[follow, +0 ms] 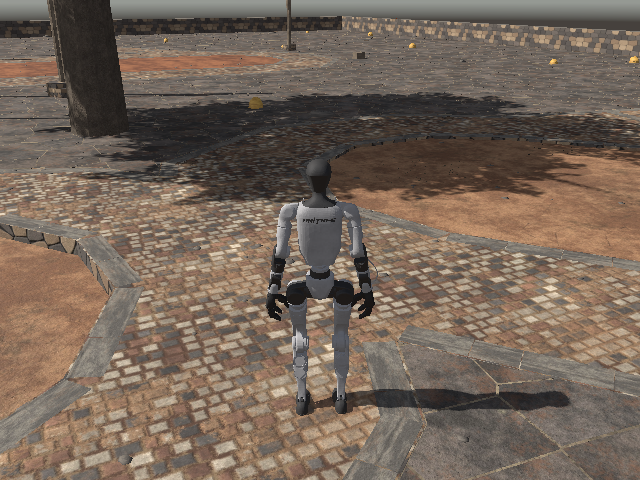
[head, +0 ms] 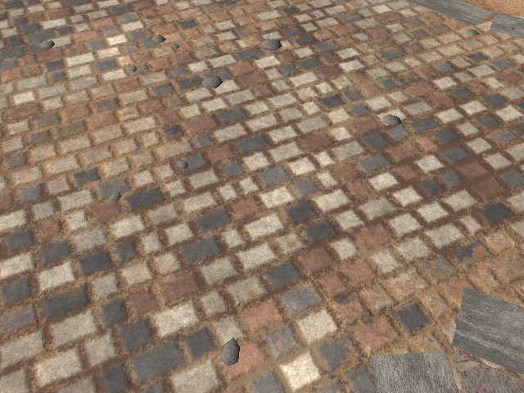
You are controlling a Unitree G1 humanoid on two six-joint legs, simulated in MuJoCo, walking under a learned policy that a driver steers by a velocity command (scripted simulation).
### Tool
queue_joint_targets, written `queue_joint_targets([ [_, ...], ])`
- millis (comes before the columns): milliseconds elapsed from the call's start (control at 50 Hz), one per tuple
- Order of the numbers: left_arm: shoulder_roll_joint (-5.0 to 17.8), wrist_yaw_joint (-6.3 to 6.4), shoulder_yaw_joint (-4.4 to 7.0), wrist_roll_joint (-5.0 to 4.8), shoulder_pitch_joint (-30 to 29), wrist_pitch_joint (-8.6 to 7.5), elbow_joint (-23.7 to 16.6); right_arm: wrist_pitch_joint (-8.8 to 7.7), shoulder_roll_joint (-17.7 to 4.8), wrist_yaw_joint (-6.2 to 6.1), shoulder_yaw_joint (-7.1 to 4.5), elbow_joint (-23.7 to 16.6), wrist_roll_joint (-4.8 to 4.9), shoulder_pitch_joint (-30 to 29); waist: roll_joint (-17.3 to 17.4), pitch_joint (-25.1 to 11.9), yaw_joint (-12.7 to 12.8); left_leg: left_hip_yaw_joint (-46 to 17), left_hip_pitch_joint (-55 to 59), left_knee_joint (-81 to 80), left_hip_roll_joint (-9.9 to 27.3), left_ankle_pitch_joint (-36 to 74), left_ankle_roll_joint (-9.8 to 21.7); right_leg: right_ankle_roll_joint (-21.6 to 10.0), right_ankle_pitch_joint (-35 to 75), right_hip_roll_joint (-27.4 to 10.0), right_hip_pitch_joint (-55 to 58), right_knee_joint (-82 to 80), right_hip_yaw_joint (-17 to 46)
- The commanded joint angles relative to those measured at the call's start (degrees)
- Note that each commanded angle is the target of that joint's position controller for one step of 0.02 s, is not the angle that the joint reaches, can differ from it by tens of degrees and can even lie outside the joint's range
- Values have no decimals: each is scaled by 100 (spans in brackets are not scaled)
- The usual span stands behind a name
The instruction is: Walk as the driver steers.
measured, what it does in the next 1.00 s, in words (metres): walks ahead: right foot, then left foot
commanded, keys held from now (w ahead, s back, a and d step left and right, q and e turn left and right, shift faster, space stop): no key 0.08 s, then w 0.40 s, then w+q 0.30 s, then q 0.22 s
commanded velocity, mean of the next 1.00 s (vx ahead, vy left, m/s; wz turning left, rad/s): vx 0.30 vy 0.00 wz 0.18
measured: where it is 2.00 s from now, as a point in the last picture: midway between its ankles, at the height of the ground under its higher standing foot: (275, 390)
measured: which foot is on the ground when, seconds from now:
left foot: down 0.00-0.42, up 0.44-0.86, down 0.88-1.00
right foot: down 0.00-0.18, up 0.20-0.38, down 0.40-0.88, up 0.90-1.00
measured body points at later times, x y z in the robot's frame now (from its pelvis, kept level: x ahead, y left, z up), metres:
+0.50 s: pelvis +0.09 -0.05 -0.01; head +0.10 -0.06 +0.44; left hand +0.09 +0.20 -0.15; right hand +0.07 -0.29 -0.17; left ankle +0.01 +0.07 -0.69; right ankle +0.07 -0.12 -0.75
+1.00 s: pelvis +0.34 -0.02 -0.02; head +0.38 -0.01 +0.42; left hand +0.32 +0.22 -0.17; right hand +0.48 -0.26 -0.16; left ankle +0.40 +0.01 -0.75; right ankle +0.25 -0.16 -0.63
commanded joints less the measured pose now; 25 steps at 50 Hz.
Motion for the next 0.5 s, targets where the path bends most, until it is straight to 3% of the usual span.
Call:
queue_joint_targets([
  [20, 475, 24, 58, -1, 298, -27, -11, -35, -498, -23, -67, -42, -1, 283, 75, 184, 3, -663, -210, -408, 720, 495, 116, -140, 521, -614, -128, -268, 512],
  [80, 428, 31, 47, -2, 332, -29, 35, -38, -457, -29, -60, 7, -2, 342, 65, 195, -1, -662, -215, -395, 713, 515, 120, -136, 527, -616, -141, -250, 501],
  [100, 390, 32, 37, 5, 383, -26, 58, -34, -443, -27, -58, 31, -9, 402, 81, 76, -12, -669, -176, -462, 674, 5, 131, -146, 148, -561, -112, -259, 466],
  [140, 459, 23, 84, 33, 378, -3, 5, 17, -672, -21, -165, 31, -17, 488, 282, 190, -53, -827, -307, -517, 607, -1629, 297, -243, -1100, -252, -429, 166, 227],
  [180, 409, -39, 105, 125, 169, 4, -169, 78, -820, 2, -266, 48, -29, 806, 606, 599, -224, -1580, -393, -906, 1018, -3307, 690, -320, -1990, 20, -1349, 943, -37],
  [200, 240, -81, 72, 184, 58, -28, -279, 85, -887, 2, -319, 105, -36, 1031, 834, 744, -300, -2149, -344, -1208, 1453, -3759, 950, -297, -1797, 53, -1653, 1478, -328],
  [220, 205, -115, 64, 219, -56, -83, -382, 67, -874, 2, -352, 121, -48, 1106, 855, 904, -320, -2541, -434, -1434, 1825, -3732, 1159, -281, -1464, -143, -1860, 1957, -450],
  [260, 338, -175, 121, 187, -224, -201, -558, -25, -883, 31, -400, 56, -108, 1064, 621, 884, -278, -2646, -276, -1568, 2004, -3043, 1283, -266, -1542, -379, -2251, 2543, -343],
  [340, 295, -271, 186, 83, -95, -367, -701, -176, -873, 65, -453, -89, -50, 734, 610, 661, -3, -1614, -611, -1211, 1492, -1944, 977, -262, -1206, -314, -1330, 1602, -593],
  [380, 182, -248, 220, 39, 698, -387, -438, -186, -862, 81, -472, -177, 5, 506, 452, 550, 355, -1104, -1512, -626, 1130, -1881, 823, -270, -477, -3, 252, 618, -921],
  [400, 298, -208, 280, 52, 1207, -406, -278, -224, -733, 94, -438, -235, -29, 478, 155, 419, 523, -857, -2062, -6, 897, -1828, 708, -280, -647, -54, 1111, 355, -688],
  [420, 695, -146, 383, 141, 1875, -459, -180, -287, -384, 140, -335, -382, -60, 329, -916, 208, 788, -119, -2633, 1714, 331, -1515, 476, -435, -1837, -1226, 1714, -587, 984],
  [440, 1273, -146, 522, 92, 2509, -419, -37, -327, -222, 192, -301, -629, -71, 281, -1845, 102, 817, 399, -3641, 3236, -182, -2019, 359, -1010, -3424, -2400, 1899, -1484, 3306],
  [460, 993, -134, 466, 92, 2034, -372, -111, -321, -633, 243, -387, -673, -231, 97, -878, 599, 494, 13, -3803, 4114, 266, -1724, 427, -1166, -3606, -2480, 1256, -1455, 3352],
  [480, 807, -175, 413, 83, 1458, -412, -348, -348, -543, 314, -377, -686, -215, -33, -353, 828, 261, -135, -3803, 4295, 488, -1095, 432, -1102, -3083, -2242, 817, -1419, 2823],
  [500, 729, -187, 392, 80, 1133, -474, -472, -380, -392, 362, -343, -619, -144, 72, -197, 794, 88, -198, -3592, 4242, 613, -621, 364, -970, -2219, -1983, 656, -1478, 2165],
])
